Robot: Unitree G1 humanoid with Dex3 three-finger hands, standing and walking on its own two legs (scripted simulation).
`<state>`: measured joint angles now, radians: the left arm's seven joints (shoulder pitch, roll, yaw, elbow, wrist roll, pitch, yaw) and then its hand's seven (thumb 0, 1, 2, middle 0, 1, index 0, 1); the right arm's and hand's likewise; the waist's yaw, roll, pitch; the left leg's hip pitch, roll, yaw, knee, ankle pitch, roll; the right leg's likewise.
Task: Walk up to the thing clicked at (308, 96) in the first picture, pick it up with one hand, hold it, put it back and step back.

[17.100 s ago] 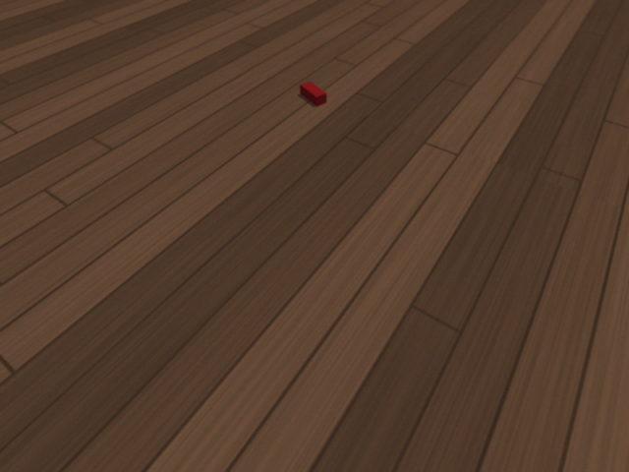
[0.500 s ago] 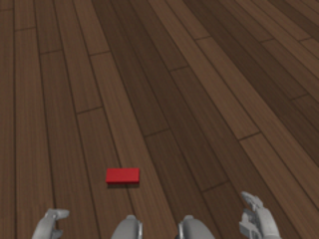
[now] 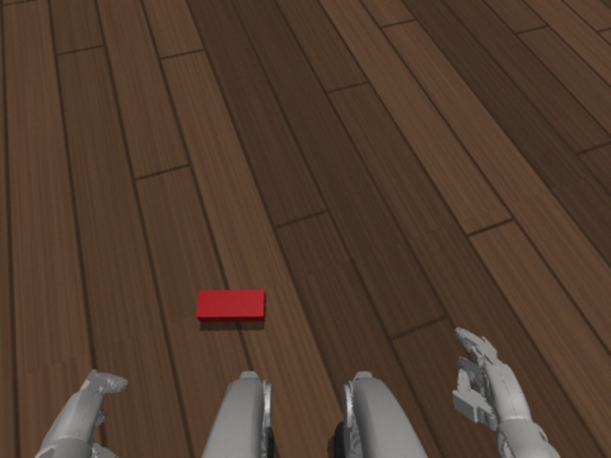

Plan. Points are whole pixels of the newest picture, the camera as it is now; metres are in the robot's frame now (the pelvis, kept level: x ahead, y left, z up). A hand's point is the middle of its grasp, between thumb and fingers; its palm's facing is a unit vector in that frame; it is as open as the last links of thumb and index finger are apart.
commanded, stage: rise first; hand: left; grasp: from above
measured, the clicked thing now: (232, 306) +0.46 +0.19 -0.60
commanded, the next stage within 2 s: none
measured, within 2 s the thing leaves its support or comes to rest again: neither
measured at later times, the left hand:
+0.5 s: hand (169, 348) +0.30 +0.27 -0.33, palm faces -0.47 -0.28 -0.84, open 14.0 cm
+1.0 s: hand (186, 322) +0.37 +0.26 -0.42, palm faces -0.47 -0.03 -0.88, open 14.3 cm
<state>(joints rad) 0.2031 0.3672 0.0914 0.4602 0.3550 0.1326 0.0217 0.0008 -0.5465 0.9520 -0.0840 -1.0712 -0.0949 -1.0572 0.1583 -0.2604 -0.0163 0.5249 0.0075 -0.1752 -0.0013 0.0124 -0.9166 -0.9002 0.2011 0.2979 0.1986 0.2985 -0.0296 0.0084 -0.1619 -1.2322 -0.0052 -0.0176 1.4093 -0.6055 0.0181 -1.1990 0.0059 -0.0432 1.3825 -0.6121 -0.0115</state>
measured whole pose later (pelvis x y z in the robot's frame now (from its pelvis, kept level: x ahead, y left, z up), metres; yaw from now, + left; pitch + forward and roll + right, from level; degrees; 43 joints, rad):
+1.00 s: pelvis -0.07 +0.00 -0.26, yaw -5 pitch +35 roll -6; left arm -0.81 0.66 0.07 1.30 1.22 -0.24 0.36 0.00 -0.55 1.05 -0.08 -0.98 -0.07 -0.98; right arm 0.14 -0.27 -0.01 0.76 -0.10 -0.06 0.10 0.01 -0.90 -0.90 0.20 0.30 0.20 0.30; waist -0.17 0.00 -0.10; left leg -2.22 0.01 -0.05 2.26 -0.66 0.04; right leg -2.15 0.00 -0.10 2.20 -0.67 -0.01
